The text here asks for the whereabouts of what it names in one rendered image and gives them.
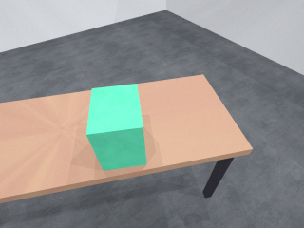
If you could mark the table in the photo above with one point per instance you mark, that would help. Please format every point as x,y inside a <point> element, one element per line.
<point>44,148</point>

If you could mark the carton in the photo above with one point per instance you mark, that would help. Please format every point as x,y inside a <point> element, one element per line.
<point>115,126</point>

